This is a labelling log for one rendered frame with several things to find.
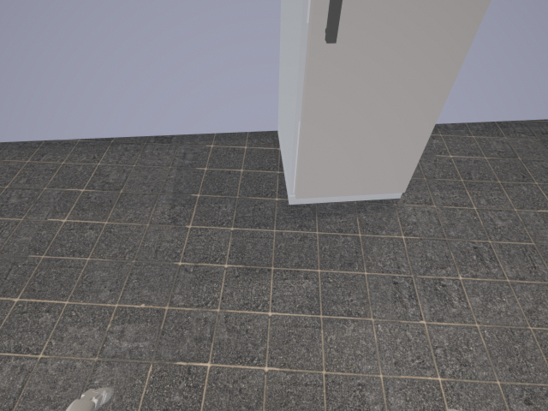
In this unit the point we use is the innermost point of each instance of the robot left hand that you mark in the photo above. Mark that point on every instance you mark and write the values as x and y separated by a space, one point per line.
91 400

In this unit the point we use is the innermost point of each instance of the fridge door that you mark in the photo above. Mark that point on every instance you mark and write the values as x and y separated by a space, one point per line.
371 101

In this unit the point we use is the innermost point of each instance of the handle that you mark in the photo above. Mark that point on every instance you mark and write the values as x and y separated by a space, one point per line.
331 30

